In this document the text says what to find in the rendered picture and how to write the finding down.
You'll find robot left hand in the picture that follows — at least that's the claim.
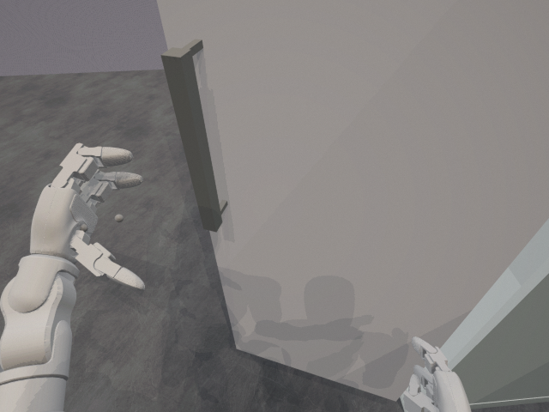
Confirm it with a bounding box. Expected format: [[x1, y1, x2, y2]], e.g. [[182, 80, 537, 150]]
[[30, 143, 145, 291]]

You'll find handle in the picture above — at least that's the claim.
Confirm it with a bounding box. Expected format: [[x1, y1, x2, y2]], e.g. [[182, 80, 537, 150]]
[[161, 39, 227, 233]]

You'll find left robot forearm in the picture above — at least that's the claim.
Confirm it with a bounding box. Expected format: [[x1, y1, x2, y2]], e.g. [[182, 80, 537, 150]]
[[0, 254, 80, 412]]

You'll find robot right hand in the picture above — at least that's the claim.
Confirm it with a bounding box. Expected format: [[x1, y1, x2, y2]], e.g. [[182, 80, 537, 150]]
[[404, 336, 471, 412]]

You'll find fridge door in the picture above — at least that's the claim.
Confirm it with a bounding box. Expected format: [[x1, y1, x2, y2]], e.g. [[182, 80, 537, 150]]
[[157, 0, 549, 401]]

